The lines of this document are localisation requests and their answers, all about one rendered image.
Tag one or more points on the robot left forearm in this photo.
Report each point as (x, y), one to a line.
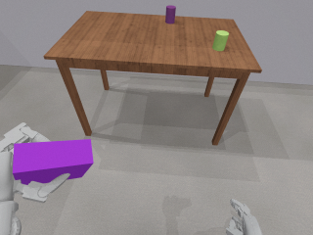
(9, 223)

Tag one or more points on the table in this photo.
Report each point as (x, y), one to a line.
(110, 41)

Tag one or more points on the right robot hand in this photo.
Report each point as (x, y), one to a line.
(247, 226)

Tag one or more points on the sponge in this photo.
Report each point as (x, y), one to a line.
(44, 161)

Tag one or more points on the left robot hand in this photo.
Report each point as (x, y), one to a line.
(34, 191)

